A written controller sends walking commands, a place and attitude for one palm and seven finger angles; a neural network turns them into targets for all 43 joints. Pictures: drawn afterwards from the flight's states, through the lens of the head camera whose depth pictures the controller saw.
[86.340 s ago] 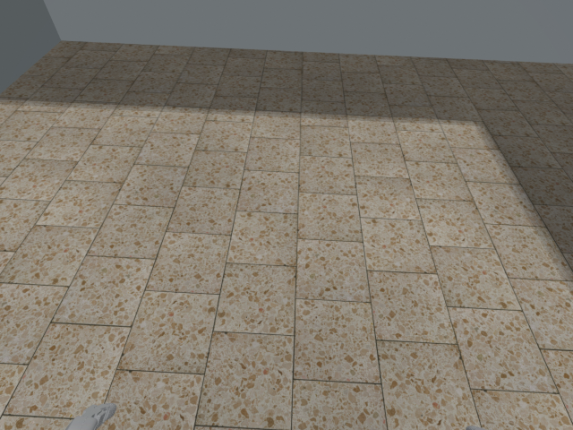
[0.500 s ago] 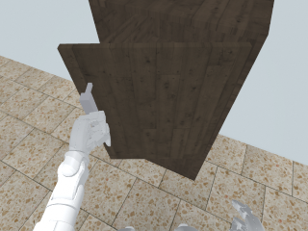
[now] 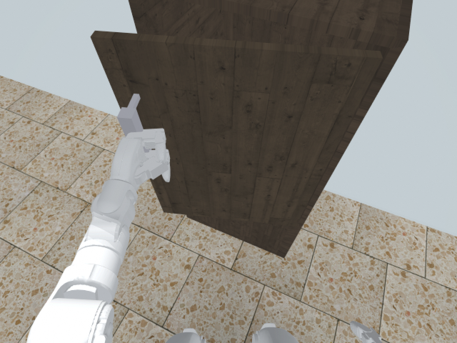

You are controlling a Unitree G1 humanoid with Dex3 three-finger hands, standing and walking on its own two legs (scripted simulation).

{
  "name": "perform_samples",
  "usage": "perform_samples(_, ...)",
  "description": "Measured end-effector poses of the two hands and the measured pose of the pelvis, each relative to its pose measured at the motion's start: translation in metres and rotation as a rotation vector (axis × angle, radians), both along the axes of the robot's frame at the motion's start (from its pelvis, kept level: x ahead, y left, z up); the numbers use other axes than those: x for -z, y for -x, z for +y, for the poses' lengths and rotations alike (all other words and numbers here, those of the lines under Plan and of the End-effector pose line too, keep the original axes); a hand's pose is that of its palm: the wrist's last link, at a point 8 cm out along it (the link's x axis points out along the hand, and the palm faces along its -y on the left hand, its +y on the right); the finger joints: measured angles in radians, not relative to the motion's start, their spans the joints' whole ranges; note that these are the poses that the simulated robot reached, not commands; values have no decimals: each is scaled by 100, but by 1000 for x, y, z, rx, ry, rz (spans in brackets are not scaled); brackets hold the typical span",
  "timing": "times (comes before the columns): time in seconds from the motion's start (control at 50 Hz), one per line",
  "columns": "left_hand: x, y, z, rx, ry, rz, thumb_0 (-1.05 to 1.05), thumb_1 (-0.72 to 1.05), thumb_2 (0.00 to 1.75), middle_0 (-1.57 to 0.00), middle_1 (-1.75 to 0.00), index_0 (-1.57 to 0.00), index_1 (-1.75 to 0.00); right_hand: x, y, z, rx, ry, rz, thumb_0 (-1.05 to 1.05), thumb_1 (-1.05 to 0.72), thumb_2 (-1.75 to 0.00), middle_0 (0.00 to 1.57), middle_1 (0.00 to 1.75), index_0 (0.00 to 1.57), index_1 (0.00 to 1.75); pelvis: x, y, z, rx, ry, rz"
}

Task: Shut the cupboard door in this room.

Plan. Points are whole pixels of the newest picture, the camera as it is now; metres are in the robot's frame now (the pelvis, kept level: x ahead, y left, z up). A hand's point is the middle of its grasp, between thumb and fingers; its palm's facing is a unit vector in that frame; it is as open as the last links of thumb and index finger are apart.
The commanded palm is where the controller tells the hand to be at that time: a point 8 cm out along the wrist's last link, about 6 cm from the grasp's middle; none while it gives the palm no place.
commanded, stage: push the door shut along its arc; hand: left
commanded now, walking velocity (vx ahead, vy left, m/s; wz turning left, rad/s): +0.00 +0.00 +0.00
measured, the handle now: (140, 131) +0.49 +0.17 +0.07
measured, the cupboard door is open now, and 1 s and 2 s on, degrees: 17 5 0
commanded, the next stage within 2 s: pull the fist back off the door in 1.20 s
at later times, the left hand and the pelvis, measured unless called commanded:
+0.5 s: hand (186, 137) +0.47 +0.08 +0.07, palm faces -0.30 -0.95 -0.04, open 3.1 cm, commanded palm +0.47 +0.14 +0.07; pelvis -0.01 +0.00 -0.01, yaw -1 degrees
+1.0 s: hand (198, 117) +0.52 +0.06 +0.07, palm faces -0.41 -0.91 -0.03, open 3.3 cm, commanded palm +0.53 +0.09 +0.07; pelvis -0.01 +0.00 -0.03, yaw -1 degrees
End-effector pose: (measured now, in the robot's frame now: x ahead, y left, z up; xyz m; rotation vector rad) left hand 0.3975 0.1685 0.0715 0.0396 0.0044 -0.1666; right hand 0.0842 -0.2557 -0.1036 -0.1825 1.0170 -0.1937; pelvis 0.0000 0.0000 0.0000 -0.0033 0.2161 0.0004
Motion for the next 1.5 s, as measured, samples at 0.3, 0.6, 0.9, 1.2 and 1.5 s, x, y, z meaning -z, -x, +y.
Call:
perform_samples(0.3, -5, -44, -28, 81, 11, 14, 1, 90, 90, -130, -150, -130, -150, 7, 50, -1, 75, -4, 103, 0, -90, -90, 20, 30, 20, 30, 5, 6, 1, 24, -6, 35)
perform_samples(0.6, -4, -81, -35, 160, 2, 31, 2, 90, 91, -130, -150, -130, -150, 13, 96, -11, 127, 31, 226, 0, -90, -90, 20, 30, 20, 30, 14, 12, -2, 23, 3, 94)
perform_samples(0.9, -5, -111, -45, 230, 1, 52, 2, 94, 95, -130, -150, -130, -150, 18, 105, -11, 119, 57, 273, 0, -90, -90, 20, 30, 20, 30, 24, 12, 0, 9, 22, 151)
perform_samples(1.2, -7, -143, -77, 304, -2, 66, 3, 100, 100, -130, -150, -130, -150, 27, 118, 1, 139, 49, 330, 0, -90, -90, 20, 30, 20, 30, 34, 6, 5, 12, 27, 204)
perform_samples(1.5, 2, -122, -82, -185, 153, 50, 0, 82, 95, -130, -150, -130, -150, 29, 119, 13, 57, -28, 329, 0, -90, -90, 20, 30, 20, 30, 33, 6, 3, 10, 26, 209)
